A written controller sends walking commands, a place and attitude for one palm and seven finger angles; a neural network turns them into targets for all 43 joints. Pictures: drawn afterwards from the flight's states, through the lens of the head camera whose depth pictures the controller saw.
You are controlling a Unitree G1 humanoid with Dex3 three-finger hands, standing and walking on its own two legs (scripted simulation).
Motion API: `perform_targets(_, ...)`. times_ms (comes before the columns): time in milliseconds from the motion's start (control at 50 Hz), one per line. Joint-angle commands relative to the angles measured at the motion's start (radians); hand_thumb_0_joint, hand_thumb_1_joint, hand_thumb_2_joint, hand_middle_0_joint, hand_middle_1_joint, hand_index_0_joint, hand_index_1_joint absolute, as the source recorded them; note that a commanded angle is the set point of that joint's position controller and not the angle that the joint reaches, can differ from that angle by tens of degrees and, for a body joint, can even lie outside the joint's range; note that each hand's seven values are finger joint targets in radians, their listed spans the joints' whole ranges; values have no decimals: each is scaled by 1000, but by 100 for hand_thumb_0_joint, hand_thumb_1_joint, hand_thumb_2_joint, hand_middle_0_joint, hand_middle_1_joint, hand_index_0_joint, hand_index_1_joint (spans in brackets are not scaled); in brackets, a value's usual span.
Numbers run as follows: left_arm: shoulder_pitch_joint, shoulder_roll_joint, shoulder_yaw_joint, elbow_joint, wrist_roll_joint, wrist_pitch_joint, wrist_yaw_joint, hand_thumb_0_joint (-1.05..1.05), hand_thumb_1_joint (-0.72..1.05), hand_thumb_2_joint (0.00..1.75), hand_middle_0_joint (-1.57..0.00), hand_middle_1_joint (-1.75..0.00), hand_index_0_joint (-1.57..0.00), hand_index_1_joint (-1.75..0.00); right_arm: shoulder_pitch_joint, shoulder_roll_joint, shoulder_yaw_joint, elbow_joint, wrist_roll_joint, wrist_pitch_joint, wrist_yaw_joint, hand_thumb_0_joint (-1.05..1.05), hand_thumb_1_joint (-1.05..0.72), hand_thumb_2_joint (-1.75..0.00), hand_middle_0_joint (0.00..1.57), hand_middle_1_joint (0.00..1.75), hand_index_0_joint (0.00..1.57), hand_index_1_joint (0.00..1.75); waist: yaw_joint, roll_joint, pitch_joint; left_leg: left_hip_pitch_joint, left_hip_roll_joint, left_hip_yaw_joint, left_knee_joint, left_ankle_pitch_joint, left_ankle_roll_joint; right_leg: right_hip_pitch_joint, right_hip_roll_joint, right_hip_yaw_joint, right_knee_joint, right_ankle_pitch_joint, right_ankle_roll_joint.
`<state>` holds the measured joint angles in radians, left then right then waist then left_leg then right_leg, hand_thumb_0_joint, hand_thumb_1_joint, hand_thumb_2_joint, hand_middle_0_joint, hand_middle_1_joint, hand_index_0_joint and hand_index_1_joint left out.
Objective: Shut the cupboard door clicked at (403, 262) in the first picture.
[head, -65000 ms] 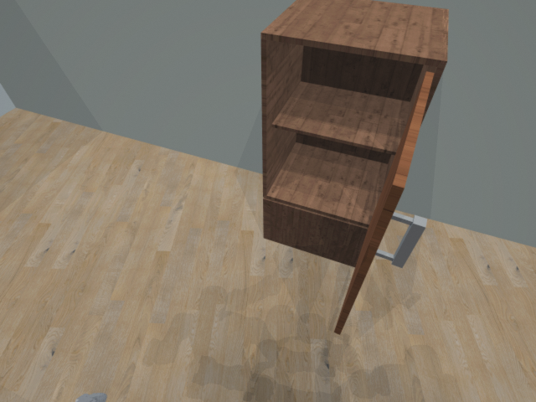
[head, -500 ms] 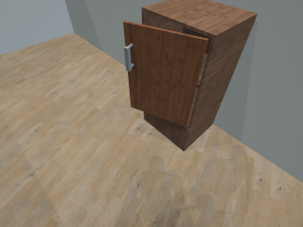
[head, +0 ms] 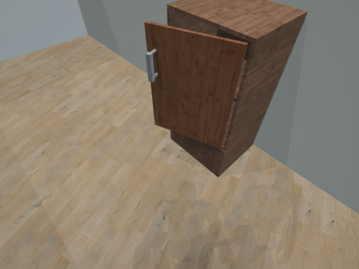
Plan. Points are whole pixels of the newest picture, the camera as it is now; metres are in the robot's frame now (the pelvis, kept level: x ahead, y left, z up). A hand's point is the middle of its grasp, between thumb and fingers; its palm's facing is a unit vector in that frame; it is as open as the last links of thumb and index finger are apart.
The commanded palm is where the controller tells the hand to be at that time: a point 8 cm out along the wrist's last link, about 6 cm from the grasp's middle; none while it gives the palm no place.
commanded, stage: look to check the result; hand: left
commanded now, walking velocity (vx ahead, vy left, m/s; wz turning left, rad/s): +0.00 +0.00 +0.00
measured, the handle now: (152, 65) +0.93 +0.17 -0.05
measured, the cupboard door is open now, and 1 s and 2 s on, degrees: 20 20 20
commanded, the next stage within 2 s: walk to a spot facing it in 0.02 s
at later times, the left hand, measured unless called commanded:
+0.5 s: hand out of the picture +0.01 +0.20 -0.20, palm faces +0.20 -0.96 -0.21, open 7.4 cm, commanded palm none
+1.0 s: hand out of the picture +0.00 +0.20 -0.16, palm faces +0.43 -0.85 -0.31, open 7.4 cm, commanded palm none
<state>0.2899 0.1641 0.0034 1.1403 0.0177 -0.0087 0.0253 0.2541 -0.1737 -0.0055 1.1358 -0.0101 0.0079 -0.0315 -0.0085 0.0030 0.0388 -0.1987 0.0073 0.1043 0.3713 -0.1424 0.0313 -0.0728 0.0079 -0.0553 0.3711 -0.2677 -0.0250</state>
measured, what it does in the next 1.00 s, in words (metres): steps on the spot, turning left: right foot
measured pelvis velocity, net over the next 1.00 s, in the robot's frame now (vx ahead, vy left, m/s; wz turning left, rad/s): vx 0.01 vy -0.03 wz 0.50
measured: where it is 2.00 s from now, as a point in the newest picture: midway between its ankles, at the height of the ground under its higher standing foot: outside the picture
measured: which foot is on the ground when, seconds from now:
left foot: down 0.00-0.86, up 0.88-1.00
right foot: down 0.00-0.50, up 0.52-0.84, down 0.86-1.00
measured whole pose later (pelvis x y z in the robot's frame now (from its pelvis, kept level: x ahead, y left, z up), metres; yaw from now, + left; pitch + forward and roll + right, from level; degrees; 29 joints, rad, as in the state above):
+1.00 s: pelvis +0.01 -0.03 -0.01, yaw +29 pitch +1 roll +1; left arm 0.19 0.21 0.05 0.86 0.04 0.03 0.02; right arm 0.17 -0.27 -0.10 0.90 -0.02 0.08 0.02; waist -0.04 0.03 0.10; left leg -0.53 -0.03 -0.01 1.06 -0.45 -0.04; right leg -0.24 -0.08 -0.06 0.56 -0.33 0.02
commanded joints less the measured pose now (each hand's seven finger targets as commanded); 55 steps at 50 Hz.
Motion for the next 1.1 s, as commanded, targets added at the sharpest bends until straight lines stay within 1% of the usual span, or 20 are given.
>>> perform_targets(0, 52, 126, 23, -16, -5, -11, 10, 0, 90, 90, -20, -30, -20, -30, 35, -121, -17, -27, -2, -13, -6, 0, -90, -90, 20, 30, 20, 30, -1, -5, 40, 69, 115, -138, -56, 59, 4, -126, -117, 104, -110, 94, -22)
perform_targets(220, 48, 127, 44, -48, -6, 12, 19, 0, 90, 90, -20, -30, -20, -30, 33, -101, -17, -51, -5, 6, -2, 0, -90, -90, 20, 30, 20, 30, 8, -11, 26, -28, 97, -148, 38, 147, -2, -68, -151, 49, -12, 172, -20)
perform_targets(300, 34, 170, 75, -103, 1, 22, 20, 0, 90, 90, -20, -30, -20, -30, 7, -94, -37, -102, -9, 24, 8, 0, -90, -90, 20, 30, 20, 30, 16, -108, 21, -146, 35, -98, 248, 41, -24, -54, -272, 84, -9, 247, -98)
perform_targets(360, -3, 186, 90, -152, 14, 19, 23, 0, 90, 90, -20, -30, -20, -30, -39, -92, -57, -157, -10, 38, 15, 0, -90, -90, 20, 30, 20, 30, 20, -144, 56, -269, 43, -75, 524, -338, -43, -46, -401, 98, 2, 482, -195)
perform_targets(400, -33, 212, 102, -177, 17, 17, 24, 0, 90, 90, -20, -30, -20, -30, -42, -84, -59, -182, -5, 37, 22, 0, -90, -90, 20, 30, 20, 30, 4, -100, 65, -256, 71, -79, 432, -349, -48, -34, -411, 45, 89, 592, -176)
perform_targets(440, -36, 226, 104, -195, 7, 18, 15, 0, 90, 90, -20, -30, -20, -30, 15, -88, -58, -184, -12, 35, 29, 0, -90, -90, 20, 30, 20, 30, -24, -70, 21, -106, 35, -25, 245, -100, -38, -78, -333, -65, 245, 590, -83)
perform_targets(460, -17, 207, 103, -210, 0, 23, 11, 0, 90, 90, -20, -30, -20, -30, 75, -135, -66, -182, -19, 27, 29, 0, -90, -90, 20, 30, 20, 30, -44, 69, -35, 19, 106, -160, 132, 238, 18, -186, -252, -116, 400, 420, -4)
perform_targets(480, -15, 149, 90, -244, -7, 28, 10, 0, 90, 90, -20, -30, -20, -30, 130, -224, -86, -182, -26, 20, 24, 0, -90, -90, 20, 30, 20, 30, -55, 307, -57, 105, 315, -476, 50, 580, 147, -355, -104, -139, 617, -159, 68)
perform_targets(500, -80, 152, 83, -275, 3, 39, 17, 0, 90, 90, -20, -30, -20, -30, 172, -247, -92, -166, -25, 23, 15, 0, -90, -90, 20, 30, 20, 30, -85, 246, -94, 63, 365, -587, -47, 393, 194, -378, -61, -1, 747, -409, 50)
perform_targets(520, -133, 148, 90, -288, 3, 49, 16, 0, 90, 90, -20, -30, -20, -30, 142, -263, -98, -177, -26, 22, 9, 0, -90, -90, 20, 30, 20, 30, -79, 181, -59, -3, 366, -603, -88, 128, 186, -431, -85, 64, 811, -346, 45)
perform_targets(560, -141, 145, 95, -292, 8, 43, 3, 0, 90, 90, -20, -30, -20, -30, 37, -226, -88, -215, -28, 16, 5, 0, -90, -90, 20, 30, 20, 30, -35, 123, -6, -89, 285, -522, -105, -69, 152, -451, -98, 94, 792, -198, 54)
perform_targets(620, -106, 137, 92, -291, 6, 38, -6, 0, 90, 90, -20, -30, -20, -30, 2, -226, -87, -236, -26, 8, 4, 0, -90, -90, 20, 30, 20, 30, -14, 89, -75, -25, 225, -451, -74, 16, 138, -421, -72, 77, 667, -159, 69)
perform_targets(740, -87, 135, 86, -323, 4, 41, -5, 0, 90, 90, -20, -30, -20, -30, -36, -255, -108, -265, -28, 29, 17, 0, -90, -90, 20, 30, 20, 30, -11, 160, -90, -83, 171, -468, -56, -15, 119, -273, -6, 38, 388, -161, 70)
perform_targets(780, -15, 161, 90, -312, 3, 37, -2, 0, 90, 90, -20, -30, -20, -30, -73, -251, -113, -284, -21, 35, 22, 0, -90, -90, 20, 30, 20, 30, 26, 146, -102, -164, 124, -454, -17, -55, 85, -125, 13, 26, 211, -70, 65)
perform_targets(800, 33, 184, 100, -304, 4, 31, 1, 0, 90, 90, -20, -30, -20, -30, -100, -227, -114, -299, -15, 39, 26, 0, -90, -90, 20, 30, 20, 30, 53, 107, -99, -269, 75, -422, 28, -149, 44, -8, -20, 43, 68, -26, 54)
perform_targets(840, -14, 327, 122, -341, 27, 22, 11, 0, 90, 90, -20, -30, -20, -30, -103, -142, -108, -333, -10, 41, 39, 0, -90, -90, 20, 30, 20, 30, 58, -273, -19, -464, -117, -164, 572, -406, -77, -88, -476, 507, -219, -246, -135)
perform_targets(860, -105, 305, 109, -362, 16, 23, 13, 0, 90, 90, -20, -30, -20, -30, -79, -174, -114, -334, -24, 47, 46, 0, -90, -90, 20, 30, 20, 30, 6, -165, -8, -404, -51, -194, 758, -388, -61, -221, -472, 416, -177, -198, -161)
perform_targets(920, -176, 218, 92, -373, 16, 8, 14, 0, 90, 90, -20, -30, -20, -30, -60, -148, -103, -320, -14, 48, 57, 0, -90, -90, 20, 30, 20, 30, -41, -207, 9, -395, 8, -135, 809, -311, -83, -157, -334, 148, -13, 297, -130)
perform_targets(1020, -19, 279, 112, -329, 19, 10, 12, 0, 90, 90, -20, -30, -20, -30, -153, -113, -75, -351, -2, 39, 64, 0, -90, -90, 20, 30, 20, 30, 42, -216, -44, -264, -14, -22, 436, -313, -78, 6, -338, 39, 120, 646, -92)
perform_targets(1080, -12, 281, 115, -323, 10, 14, 6, 0, 90, 90, -20, -30, -20, -30, -96, -143, -76, -339, -4, 30, 63, 0, -90, -90, 20, 30, 20, 30, 12, -191, -85, -100, -24, -9, 176, -148, -59, -21, -316, -21, 235, 589, -29)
